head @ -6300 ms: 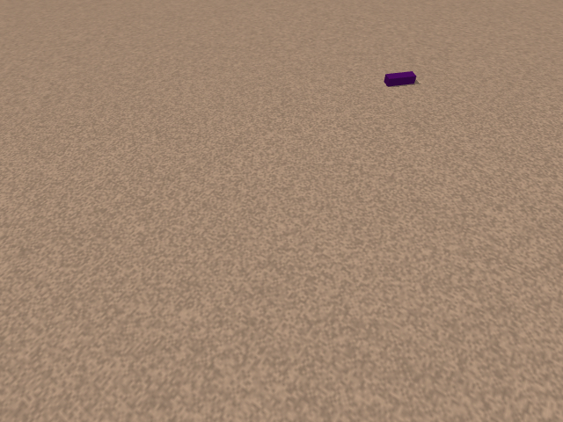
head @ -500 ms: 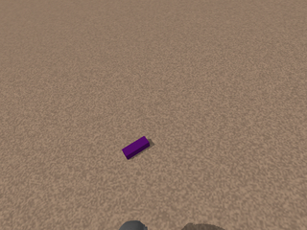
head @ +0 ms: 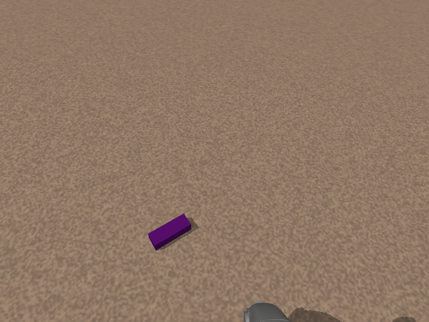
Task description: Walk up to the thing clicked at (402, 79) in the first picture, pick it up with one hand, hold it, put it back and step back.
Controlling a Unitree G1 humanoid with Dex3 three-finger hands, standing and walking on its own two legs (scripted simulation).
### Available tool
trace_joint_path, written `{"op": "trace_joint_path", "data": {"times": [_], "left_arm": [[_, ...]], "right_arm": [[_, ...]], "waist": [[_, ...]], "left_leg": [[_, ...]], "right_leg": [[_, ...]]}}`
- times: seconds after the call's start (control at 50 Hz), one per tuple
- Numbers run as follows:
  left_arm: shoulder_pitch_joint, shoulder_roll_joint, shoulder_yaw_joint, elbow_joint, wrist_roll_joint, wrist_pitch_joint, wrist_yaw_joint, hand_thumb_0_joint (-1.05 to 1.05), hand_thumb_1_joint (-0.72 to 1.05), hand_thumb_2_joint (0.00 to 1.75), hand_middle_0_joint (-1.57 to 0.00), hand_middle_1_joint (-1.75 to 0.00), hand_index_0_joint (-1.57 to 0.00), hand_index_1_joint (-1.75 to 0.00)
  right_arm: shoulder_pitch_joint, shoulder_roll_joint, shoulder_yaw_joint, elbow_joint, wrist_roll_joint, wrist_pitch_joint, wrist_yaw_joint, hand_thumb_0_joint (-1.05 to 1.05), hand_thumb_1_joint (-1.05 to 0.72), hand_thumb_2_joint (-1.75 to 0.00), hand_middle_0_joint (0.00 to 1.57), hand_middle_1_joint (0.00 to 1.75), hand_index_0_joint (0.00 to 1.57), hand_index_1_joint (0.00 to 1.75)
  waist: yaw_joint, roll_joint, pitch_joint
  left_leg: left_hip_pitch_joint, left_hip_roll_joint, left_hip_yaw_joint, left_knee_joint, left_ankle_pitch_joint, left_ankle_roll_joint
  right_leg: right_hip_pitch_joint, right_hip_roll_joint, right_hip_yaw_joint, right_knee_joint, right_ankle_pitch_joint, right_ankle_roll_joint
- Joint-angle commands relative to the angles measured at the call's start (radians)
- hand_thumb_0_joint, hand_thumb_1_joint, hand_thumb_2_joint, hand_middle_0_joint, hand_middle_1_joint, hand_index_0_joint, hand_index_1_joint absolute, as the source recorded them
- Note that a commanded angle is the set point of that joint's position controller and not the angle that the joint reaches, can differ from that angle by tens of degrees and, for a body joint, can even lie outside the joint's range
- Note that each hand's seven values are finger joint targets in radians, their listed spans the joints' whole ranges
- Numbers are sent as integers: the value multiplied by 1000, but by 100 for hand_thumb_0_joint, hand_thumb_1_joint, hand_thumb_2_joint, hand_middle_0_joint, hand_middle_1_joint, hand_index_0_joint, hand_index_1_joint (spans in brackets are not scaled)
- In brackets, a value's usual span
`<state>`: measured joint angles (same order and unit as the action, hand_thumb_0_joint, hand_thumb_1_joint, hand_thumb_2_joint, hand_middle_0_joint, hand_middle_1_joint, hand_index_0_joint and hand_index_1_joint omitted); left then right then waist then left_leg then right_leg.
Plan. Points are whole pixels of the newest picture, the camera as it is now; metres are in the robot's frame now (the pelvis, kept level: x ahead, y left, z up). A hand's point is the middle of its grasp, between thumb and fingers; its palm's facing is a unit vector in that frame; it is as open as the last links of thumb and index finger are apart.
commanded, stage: walk up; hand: left
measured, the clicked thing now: (170, 231) +0.63 +0.17 -0.74
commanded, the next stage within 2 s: none
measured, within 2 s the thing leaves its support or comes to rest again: neither
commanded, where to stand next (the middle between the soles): +0.18 -0.03 m, yaw -1 degrees
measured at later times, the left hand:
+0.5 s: hand (94, 315) +0.17 +0.24 -0.13, palm faces -0.04 -0.91 -0.41, open 7.4 cm
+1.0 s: hand out of the picture +0.15 +0.25 -0.15, palm faces +0.00 -0.94 -0.35, open 7.4 cm
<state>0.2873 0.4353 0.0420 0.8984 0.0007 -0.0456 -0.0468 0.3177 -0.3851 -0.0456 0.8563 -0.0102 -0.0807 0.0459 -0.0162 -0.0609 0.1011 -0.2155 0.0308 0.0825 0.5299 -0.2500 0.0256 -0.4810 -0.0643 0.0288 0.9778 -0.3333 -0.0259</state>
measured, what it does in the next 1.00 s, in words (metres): walks ahead: right foot, then left foot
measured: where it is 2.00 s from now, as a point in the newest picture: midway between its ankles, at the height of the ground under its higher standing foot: outside the picture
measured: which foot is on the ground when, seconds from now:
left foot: down 0.00-0.22, up 0.24-0.54, down 0.56-1.00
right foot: up 0.00-0.18, down 0.20-1.00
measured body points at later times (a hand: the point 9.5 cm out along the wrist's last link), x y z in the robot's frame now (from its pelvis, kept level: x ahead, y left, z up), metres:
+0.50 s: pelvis +0.10 -0.03 -0.01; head +0.12 -0.05 +0.44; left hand +0.18 +0.29 -0.11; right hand +0.16 -0.34 -0.14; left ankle +0.16 +0.12 -0.71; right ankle +0.15 -0.15 -0.73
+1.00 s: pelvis +0.12 -0.01 +0.00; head +0.13 -0.02 +0.45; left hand +0.15 +0.30 -0.13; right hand +0.23 -0.31 -0.13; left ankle +0.17 +0.12 -0.73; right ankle +0.15 -0.15 -0.73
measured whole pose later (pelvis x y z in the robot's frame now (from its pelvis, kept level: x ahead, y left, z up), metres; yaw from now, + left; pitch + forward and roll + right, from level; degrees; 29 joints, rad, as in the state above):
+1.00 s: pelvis +0.12 -0.01 +0.00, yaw +0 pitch -3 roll -1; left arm 0.18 0.36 0.00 1.13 0.00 -0.02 -0.02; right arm 0.09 -0.36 0.00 1.07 0.00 -0.01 0.02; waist 0.03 0.03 0.06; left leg -0.27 0.05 0.00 0.52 -0.21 -0.02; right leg -0.22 -0.03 -0.04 0.49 -0.22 0.02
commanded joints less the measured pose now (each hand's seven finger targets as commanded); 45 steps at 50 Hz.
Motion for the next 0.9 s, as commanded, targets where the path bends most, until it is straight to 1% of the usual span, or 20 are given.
{"op": "trace_joint_path", "data": {"times": [0.0, 0.04, 0.12, 0.16, 0.18, 0.2, 0.22, 0.24, 0.3, 0.38, 0.44, 0.5, 0.52, 0.54, 0.56, 0.58, 0.62, 0.68, 0.78, 0.88], "left_arm": [[20, 169, 56, -65, 5, -14, -3, 0, 90, 90, -20, -30, -20, -30], [-17, 165, 58, -71, 9, -21, -4, 0, 90, 90, -20, -30, -20, -30], [5, 125, 51, -40, 12, -38, 20, 0, 90, 90, -20, -30, -20, -30], [96, 163, 63, -8, 14, -51, 39, 0, 90, 90, -20, -30, -20, -30], [143, 234, 82, -6, 19, -58, 50, 0, 90, 90, -20, -30, -20, -30], [126, 284, 88, -42, 15, -59, 50, 0, 90, 90, -20, -30, -20, -30], [72, 311, 94, -48, 2, -47, 47, 0, 90, 90, -20, -30, -20, -30], [56, 298, 93, -56, 1, -40, 48, 0, 90, 90, -20, -30, -20, -30], [13, 228, 63, -64, 1, -38, 55, 0, 90, 90, -20, -30, -20, -30], [-16, 206, 51, -73, 13, -33, 59, 0, 90, 90, -20, -30, -20, -30], [-66, 200, 46, -76, 13, -19, 60, 0, 90, 90, -20, -30, -20, -30], [-130, 186, 32, -76, 0, 3, 55, 0, 90, 90, -20, -30, -20, -30], [-141, 154, 21, -73, -5, 10, 55, 0, 90, 90, -20, -30, -20, -30], [-123, 112, 9, -68, -12, 17, 54, 0, 90, 90, -20, -30, -20, -30], [-86, 86, -1, -52, -22, 27, 53, 0, 90, 90, -20, -30, -20, -30], [-59, 148, 18, -4, -22, 36, 60, 0, 90, 90, -20, -30, -20, -30], [-44, 168, 28, 48, -10, 35, 51, 0, 90, 90, -20, -30, -20, -30], [-31, 148, 25, 89, -5, 21, 49, 0, 90, 90, -20, -30, -20, -30], [-150, 160, 8, 104, 3, 17, 47, 0, 90, 90, -20, -30, -20, -30], [-166, 151, 1, 149, 1, 3, 44, 0, 90, 90, -20, -30, -20, -30]], "right_arm": [[-2, -302, -92, -84, 0, -17, -20, 0, -90, -90, 20, 30, 20, 30], [-8, -302, -88, -86, -4, -11, -17, 0, -90, -90, 20, 30, 20, 30], [-19, -261, -68, -82, 4, 14, -25, 0, -90, -90, 20, 30, 20, 30], [-24, -199, -43, -89, 20, 22, -29, 0, -90, -90, 20, 30, 20, 30], [11, -135, -21, -99, 29, 22, -30, 0, -90, -90, 20, 30, 20, 30], [61, -131, -12, -95, 20, 34, -29, 0, -90, -90, 20, 30, 20, 30], [66, -230, -46, -67, 10, 51, -43, 0, -90, -90, 20, 30, 20, 30], [41, -254, -56, -53, 3, 53, -48, 0, -90, -90, 20, 30, 20, 30], [45, -225, -49, -7, 17, 58, -37, 0, -90, -90, 20, 30, 20, 30], [26, -183, -35, 17, 4, 62, -37, 0, -90, -90, 20, 30, 20, 30], [-16, -174, -35, 43, 4, 58, -40, 0, -90, -90, 20, 30, 20, 30], [7, -184, -44, 77, -3, 51, -47, 0, -90, -90, 20, 30, 20, 30], [6, -199, -47, 84, -8, 46, -51, 0, -90, -90, 20, 30, 20, 30], [-26, -250, -55, 75, -18, 40, -54, 0, -90, -90, 20, 30, 20, 30], [-109, -282, -51, 47, -17, 31, -54, 0, -90, -90, 20, 30, 20, 30], [-183, -322, -52, 39, -5, 35, -49, 0, -90, -90, 20, 30, 20, 30], [-243, -276, -35, 43, -5, 48, -48, 0, -90, -90, 20, 30, 20, 30], [-246, -230, -19, 61, -3, 49, -42, 0, -90, -90, 20, 30, 20, 30], [-251, -218, -8, 101, 5, 62, -40, 0, -90, -90, 20, 30, 20, 30], [-263, -204, 0, 134, 7, 55, -37, 0, -90, -90, 20, 30, 20, 30]], "waist": [[-11, 240, -7], [-13, 218, 0], [17, 164, -55], [69, 34, -127], [86, -178, -191], [56, -213, -180], [60, -141, -144], [59, -127, -106], [33, -100, -92], [31, -124, -107], [31, -145, -104], [-12, -79, -118], [-22, -27, -111], [-6, 127, -104], [39, 222, -91], [42, 252, -59], [65, 214, -19], [63, 234, -78], [24, 175, -57], [20, 96, -72]], "left_leg": [[12, 234, -209, -284, -50, 214], [-36, 226, -181, -268, -47, 212], [-49, 192, -110, -45, 360, 163], [-90, 110, -46, 180, 293, 95], [-178, 36, -2, 379, 37, 49], [-331, -56, -43, 484, -288, 19], [-330, -10, -87, 551, -362, 22], [-341, 17, -110, 559, -366, 20], [-318, 34, -128, 496, -217, 6], [-224, 18, -88, 337, -156, -22], [-114, 9, -58, 196, -90, -31], [69, -9, -43, 56, 74, -8], [84, 11, -80, -10, 81, 0], [55, 137, -272, -128, 10, 30], [-33, 257, -472, -253, -141, 80], [-217, 312, -499, -290, -315, 157], [-331, 222, -363, -266, -417, 128], [-217, 135, -253, -147, -225, 56], [-133, 105, -242, -172, -333, 21], [-64, 103, -231, -158, -168, 22]], "right_leg": [[-40, -50, -27, -152, 67, 31], [26, -41, -44, -241, 102, 31], [203, 38, -108, -393, 192, 15], [400, 43, -80, -524, 283, -9], [481, -134, 156, -592, 324, -47], [519, -311, 481, -667, 222, -136], [445, -360, 525, -665, 69, -232], [383, -342, 507, -674, -2, -252], [335, -199, 234, -653, 100, -168], [261, -164, 112, -601, 350, -174], [175, -170, 77, -550, 352, -170], [29, -163, 71, -460, 180, -119], [0, -146, 67, -429, 111, -87], [-31, -76, 25, -349, 3, -43], [10, 25, -34, -278, -117, -4], [145, 19, -16, -197, -201, -1], [265, 10, -21, -251, -136, -6], [305, 25, -38, -440, 47, -5], [186, -22, 52, -559, -116, -9], [205, -41, 62, -611, -15, -13]]}}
